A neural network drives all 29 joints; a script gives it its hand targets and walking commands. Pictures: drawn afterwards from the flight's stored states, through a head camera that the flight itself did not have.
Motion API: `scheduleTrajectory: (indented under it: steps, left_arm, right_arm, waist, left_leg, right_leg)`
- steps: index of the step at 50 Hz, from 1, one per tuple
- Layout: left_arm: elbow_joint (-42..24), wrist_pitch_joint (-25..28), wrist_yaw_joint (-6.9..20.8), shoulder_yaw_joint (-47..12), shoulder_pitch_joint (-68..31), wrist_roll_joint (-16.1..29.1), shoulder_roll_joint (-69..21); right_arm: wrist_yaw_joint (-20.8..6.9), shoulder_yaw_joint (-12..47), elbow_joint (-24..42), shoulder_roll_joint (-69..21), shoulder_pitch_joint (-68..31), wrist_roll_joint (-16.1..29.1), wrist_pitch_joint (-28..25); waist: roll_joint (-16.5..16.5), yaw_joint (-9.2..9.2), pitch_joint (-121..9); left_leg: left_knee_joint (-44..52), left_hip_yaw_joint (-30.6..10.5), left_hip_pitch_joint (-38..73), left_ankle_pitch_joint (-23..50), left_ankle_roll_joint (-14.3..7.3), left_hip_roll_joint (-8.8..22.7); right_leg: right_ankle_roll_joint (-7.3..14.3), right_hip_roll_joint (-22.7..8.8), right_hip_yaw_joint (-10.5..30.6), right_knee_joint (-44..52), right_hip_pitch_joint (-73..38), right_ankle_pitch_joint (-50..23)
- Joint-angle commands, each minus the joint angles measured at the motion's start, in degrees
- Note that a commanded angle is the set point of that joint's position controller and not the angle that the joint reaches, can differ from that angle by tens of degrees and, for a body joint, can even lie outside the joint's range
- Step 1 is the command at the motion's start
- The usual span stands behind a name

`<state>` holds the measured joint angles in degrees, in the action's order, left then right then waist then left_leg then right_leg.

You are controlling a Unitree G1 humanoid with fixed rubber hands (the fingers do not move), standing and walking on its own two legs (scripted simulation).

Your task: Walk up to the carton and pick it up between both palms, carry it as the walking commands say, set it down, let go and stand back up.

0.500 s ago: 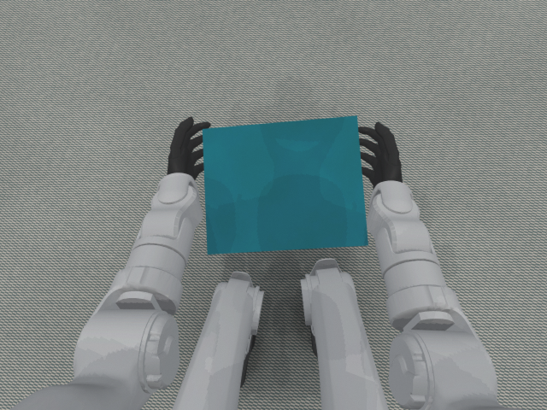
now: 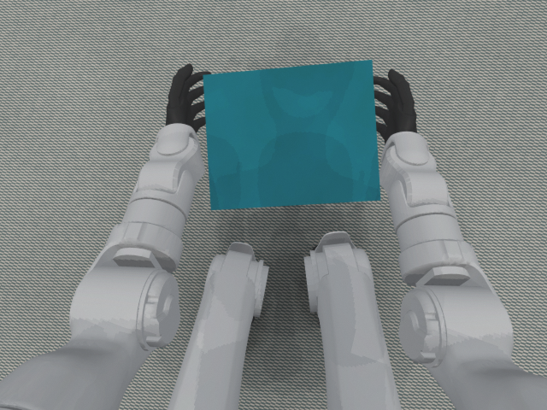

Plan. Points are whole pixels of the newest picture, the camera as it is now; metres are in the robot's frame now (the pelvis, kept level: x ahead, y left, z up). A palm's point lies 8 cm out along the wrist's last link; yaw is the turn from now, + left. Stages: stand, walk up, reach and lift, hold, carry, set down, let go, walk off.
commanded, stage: set down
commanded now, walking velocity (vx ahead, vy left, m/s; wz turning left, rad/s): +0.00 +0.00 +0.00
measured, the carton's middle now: (292, 151) +0.45 -0.04 -0.18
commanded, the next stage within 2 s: none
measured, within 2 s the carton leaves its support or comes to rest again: neither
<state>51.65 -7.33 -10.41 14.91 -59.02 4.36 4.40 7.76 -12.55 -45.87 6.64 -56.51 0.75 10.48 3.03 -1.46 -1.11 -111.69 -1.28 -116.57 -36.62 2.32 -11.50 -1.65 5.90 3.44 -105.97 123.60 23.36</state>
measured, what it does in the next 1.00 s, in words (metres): lowers itself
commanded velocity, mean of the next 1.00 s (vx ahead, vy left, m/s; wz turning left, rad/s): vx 0.00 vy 0.00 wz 0.00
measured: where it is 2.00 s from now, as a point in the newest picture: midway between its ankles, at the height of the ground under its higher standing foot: (283, 321)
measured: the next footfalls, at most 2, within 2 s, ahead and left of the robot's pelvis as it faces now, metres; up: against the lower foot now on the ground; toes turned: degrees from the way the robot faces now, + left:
none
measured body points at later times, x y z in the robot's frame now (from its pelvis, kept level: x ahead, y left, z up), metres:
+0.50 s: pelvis -0.03 +0.00 -0.06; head +0.33 -0.03 +0.20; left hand +0.50 +0.11 -0.24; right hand +0.48 -0.19 -0.24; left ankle +0.08 +0.11 -0.42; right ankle +0.14 -0.11 -0.42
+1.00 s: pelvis -0.02 +0.01 -0.08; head +0.34 -0.01 +0.18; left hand +0.51 +0.11 -0.27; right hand +0.50 -0.19 -0.26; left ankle +0.08 +0.11 -0.42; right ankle +0.14 -0.11 -0.42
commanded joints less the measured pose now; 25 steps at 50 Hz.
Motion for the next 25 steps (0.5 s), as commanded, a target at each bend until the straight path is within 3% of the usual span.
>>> scheduleTrajectory:
  steps: [1, 9, 16, 18, 20, 22, 25]
  left_arm:
    - [-9.9, 0.6, 11.7, -24.3, -39.7, 2.9, -55.7]
    - [-12.6, 0.0, 11.6, -26.5, -46.0, 5.2, -54.4]
    - [-23.0, -2.4, 10.8, -31.6, -52.9, 7.8, -50.0]
    - [-26.9, -2.4, 10.4, -35.0, -54.6, 10.3, -49.5]
    - [-29.0, -2.7, 10.1, -34.2, -59.2, 10.7, -47.5]
    - [-27.9, -2.8, 9.8, -33.2, -59.9, 10.0, -46.8]
    - [-20.1, -2.3, 10.1, -30.6, -61.2, 7.9, -47.0]
  right_arm:
    - [-8.6, 25.0, 12.1, -50.2, -44.4, 3.9, -2.8]
    - [-8.8, 27.4, 14.1, -48.6, -50.7, 6.6, -2.4]
    - [-8.1, 33.2, 20.4, -45.7, -56.8, 10.5, -0.3]
    - [-7.5, 33.3, 26.4, -47.3, -58.0, 12.6, -0.2]
    - [-7.2, 33.5, 26.2, -46.3, -61.0, 13.2, 0.1]
    - [-7.6, 32.5, 24.2, -46.0, -62.7, 13.4, 0.1]
    - [-8.7, 28.5, 17.4, -43.6, -65.2, 12.3, -1.0]
  waist:
    - [-3.6, -0.9, -66.0]
    - [-4.2, -1.06, -74.8]
    - [-4.7, -0.13, -100.7]
    - [-5.0, -0.84, -102.7]
    - [-4.8, 0.23, -98.1]
    - [-4.3, 0.07, -90.7]
    - [-1.8, 0.34, -79.1]
  left_leg:
    - [12.2, 1.9, 19.0, 12.8, -1.8, -0.5]
    - [7.6, 2.7, 19.1, 13.3, -1.9, -0.1]
    - [2.4, 4.8, 28.5, 16.5, -1.5, 1.1]
    - [1.1, 4.3, 29.7, 21.5, -1.5, 0.8]
    - [0.9, 4.3, 28.9, 19.6, -2.1, 1.1]
    - [0.7, 3.7, 28.1, 17.1, -2.7, 1.5]
    - [1.4, 3.4, 23.7, 12.2, -2.8, 2.0]
  right_leg:
    - [-0.3, 0.9, -5.6, 4.1, -51.3, -12.0]
    - [-0.1, 0.4, -6.1, -0.7, -54.0, -12.6]
    - [0.5, 0.2, -5.4, -5.5, -70.4, -16.2]
    - [-0.2, 0.5, -6.3, -7.3, -73.7, -24.3]
    - [-0.3, 0.1, -6.1, -7.0, -69.0, -20.3]
    - [0.1, -0.3, -5.5, -6.8, -62.9, -16.0]
    - [0.8, -0.9, -5.5, -7.6, -53.8, -10.1]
